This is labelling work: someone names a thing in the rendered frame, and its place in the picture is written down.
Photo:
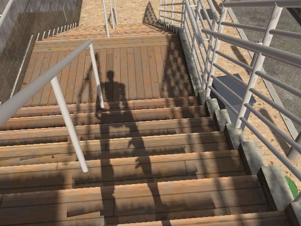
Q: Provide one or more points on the stairs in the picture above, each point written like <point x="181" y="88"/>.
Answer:
<point x="152" y="162"/>
<point x="121" y="30"/>

